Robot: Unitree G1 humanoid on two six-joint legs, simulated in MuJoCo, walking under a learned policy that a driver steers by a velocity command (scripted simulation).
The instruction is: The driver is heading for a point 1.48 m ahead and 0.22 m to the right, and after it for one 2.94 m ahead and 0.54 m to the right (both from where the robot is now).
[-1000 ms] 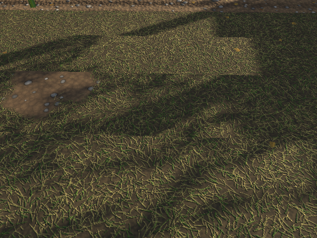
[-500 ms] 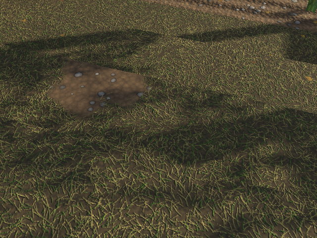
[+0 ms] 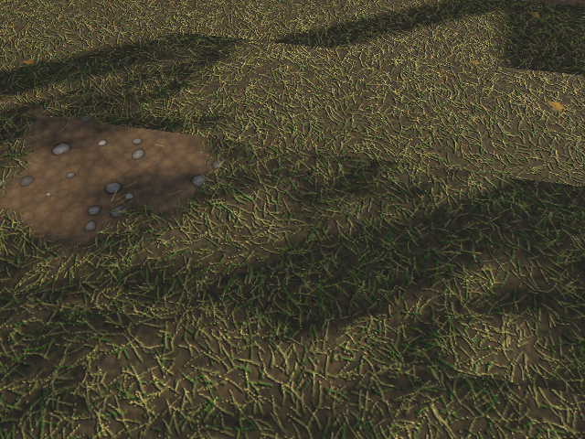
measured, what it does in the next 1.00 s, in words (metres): walks ahead, turning right: left foot, then right foot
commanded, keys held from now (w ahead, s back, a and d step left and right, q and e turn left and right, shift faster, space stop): e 0.30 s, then no key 0.70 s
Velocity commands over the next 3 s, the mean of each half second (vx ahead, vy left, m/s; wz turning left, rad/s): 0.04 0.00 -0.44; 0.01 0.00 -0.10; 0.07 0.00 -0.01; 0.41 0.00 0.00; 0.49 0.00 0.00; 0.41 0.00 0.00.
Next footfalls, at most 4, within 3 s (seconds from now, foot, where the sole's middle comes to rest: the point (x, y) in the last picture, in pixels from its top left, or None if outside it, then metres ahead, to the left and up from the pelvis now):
0.42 left None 0.19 0.13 -0.76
0.72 right None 0.08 -0.11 -0.76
1.96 right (397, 418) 0.46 -0.19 -0.76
2.62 left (296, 280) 0.89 0.02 -0.91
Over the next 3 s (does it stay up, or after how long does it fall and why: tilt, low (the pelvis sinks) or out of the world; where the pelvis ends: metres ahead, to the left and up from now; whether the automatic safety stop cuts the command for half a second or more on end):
stays up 0.91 -0.08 -0.14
